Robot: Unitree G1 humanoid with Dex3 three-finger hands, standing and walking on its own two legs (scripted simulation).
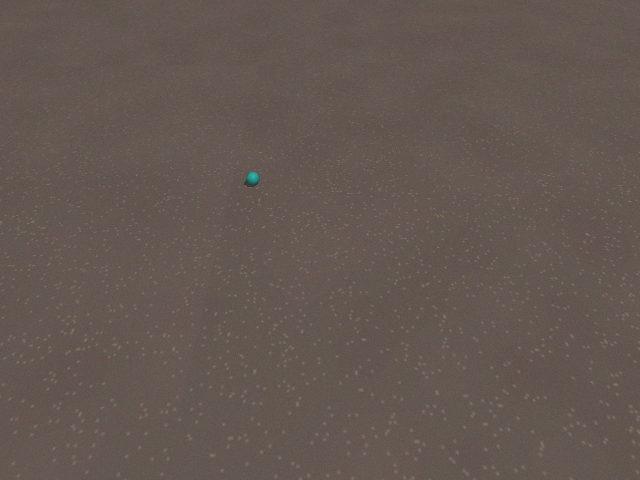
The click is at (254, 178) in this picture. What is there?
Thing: free ball
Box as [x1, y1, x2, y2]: [246, 172, 259, 184]
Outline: 248,173 246,178 249,183 254,184 258,181 259,178 255,172
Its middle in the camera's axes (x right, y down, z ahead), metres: -0.34 -0.31 +1.92
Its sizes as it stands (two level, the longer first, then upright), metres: 0.064 0.064 0.064
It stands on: the floor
